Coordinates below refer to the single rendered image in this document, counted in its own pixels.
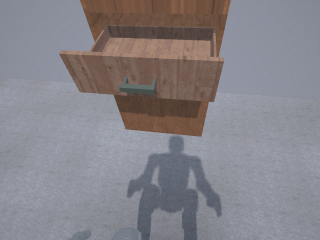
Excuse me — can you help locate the drawer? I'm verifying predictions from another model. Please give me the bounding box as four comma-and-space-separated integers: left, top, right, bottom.
59, 25, 224, 102

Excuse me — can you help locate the robot left thigh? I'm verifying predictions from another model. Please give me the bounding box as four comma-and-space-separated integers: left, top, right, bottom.
111, 227, 142, 240

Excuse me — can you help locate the left robot hand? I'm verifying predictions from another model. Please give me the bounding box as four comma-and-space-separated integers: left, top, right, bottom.
68, 230, 92, 240

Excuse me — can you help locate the handle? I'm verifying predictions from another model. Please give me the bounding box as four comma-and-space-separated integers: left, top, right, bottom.
119, 77, 157, 95

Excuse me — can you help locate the cabinet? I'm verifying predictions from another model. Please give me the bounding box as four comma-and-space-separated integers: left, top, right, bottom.
80, 0, 231, 137

